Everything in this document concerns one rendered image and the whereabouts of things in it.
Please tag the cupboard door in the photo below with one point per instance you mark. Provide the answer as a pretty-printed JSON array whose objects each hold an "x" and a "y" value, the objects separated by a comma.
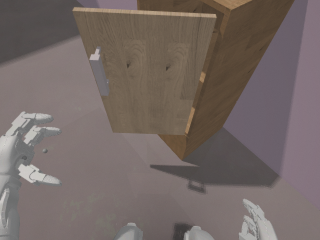
[{"x": 153, "y": 60}]

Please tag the left robot forearm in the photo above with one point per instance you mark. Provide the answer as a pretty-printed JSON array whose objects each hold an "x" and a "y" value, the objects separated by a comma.
[{"x": 9, "y": 216}]

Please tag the left robot hand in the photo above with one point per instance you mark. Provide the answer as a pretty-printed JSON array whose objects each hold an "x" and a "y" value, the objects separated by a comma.
[{"x": 13, "y": 148}]

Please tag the right robot shin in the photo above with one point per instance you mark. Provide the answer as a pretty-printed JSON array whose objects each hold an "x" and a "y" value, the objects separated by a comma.
[{"x": 196, "y": 227}]

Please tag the robot left thigh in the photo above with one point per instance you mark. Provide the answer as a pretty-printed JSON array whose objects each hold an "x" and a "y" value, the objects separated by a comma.
[{"x": 129, "y": 232}]

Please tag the right robot hand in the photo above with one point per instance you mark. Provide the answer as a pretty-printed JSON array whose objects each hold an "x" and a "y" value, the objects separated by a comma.
[{"x": 261, "y": 228}]

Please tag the handle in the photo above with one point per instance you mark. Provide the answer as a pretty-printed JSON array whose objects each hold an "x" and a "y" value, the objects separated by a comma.
[{"x": 99, "y": 73}]

